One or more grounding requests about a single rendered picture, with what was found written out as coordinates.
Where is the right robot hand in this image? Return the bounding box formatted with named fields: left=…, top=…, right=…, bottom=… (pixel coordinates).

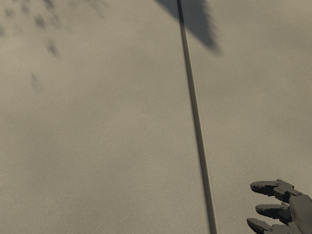
left=247, top=178, right=312, bottom=234

